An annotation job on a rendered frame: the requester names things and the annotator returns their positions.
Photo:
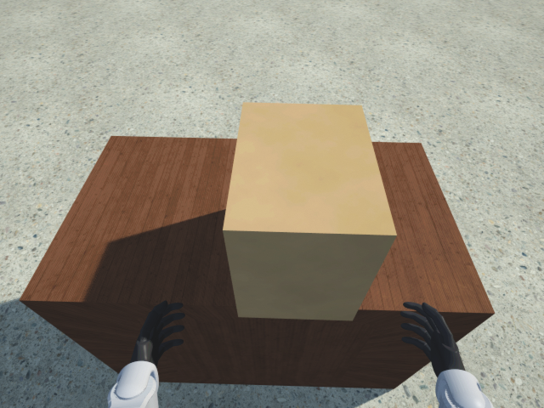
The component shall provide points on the left robot forearm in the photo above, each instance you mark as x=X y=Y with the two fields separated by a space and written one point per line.
x=136 y=387

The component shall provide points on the robot left hand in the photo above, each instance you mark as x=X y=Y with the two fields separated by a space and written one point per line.
x=149 y=346

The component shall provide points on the pedestal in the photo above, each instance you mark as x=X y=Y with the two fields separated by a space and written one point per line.
x=147 y=227

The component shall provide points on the right robot forearm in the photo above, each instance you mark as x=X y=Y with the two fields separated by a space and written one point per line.
x=460 y=389

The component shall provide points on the carton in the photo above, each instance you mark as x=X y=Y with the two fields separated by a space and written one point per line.
x=307 y=224

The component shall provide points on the robot right hand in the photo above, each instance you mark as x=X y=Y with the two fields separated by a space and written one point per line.
x=440 y=346

